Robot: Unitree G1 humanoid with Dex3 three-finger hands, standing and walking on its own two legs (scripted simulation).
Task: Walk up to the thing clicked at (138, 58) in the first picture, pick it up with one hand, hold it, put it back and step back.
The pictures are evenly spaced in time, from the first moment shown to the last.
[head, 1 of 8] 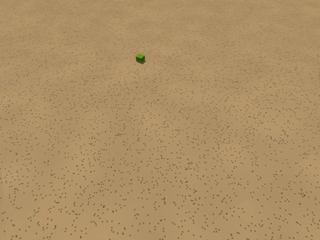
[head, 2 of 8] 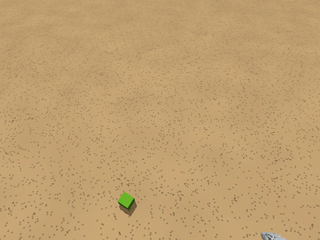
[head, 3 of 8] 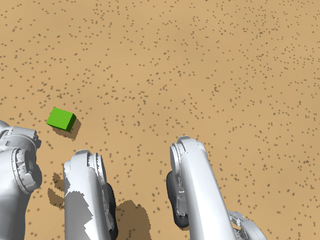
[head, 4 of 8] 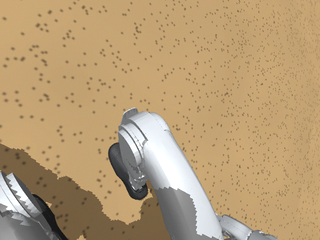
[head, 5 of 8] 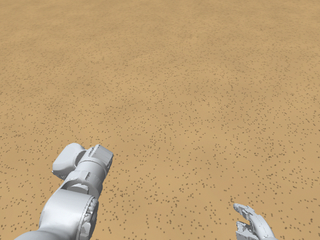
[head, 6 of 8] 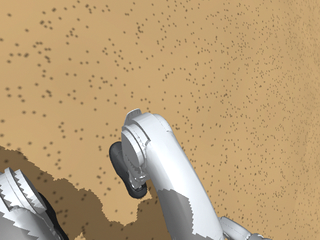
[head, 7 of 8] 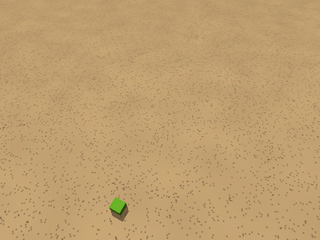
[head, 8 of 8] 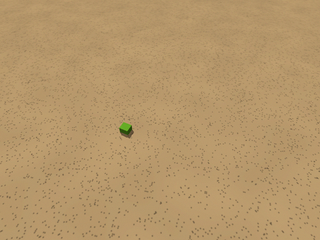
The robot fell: no
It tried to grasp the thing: yes
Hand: left
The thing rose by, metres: 0.67
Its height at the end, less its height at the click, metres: +0.00
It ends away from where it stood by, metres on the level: 0.02
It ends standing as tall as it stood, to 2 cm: yes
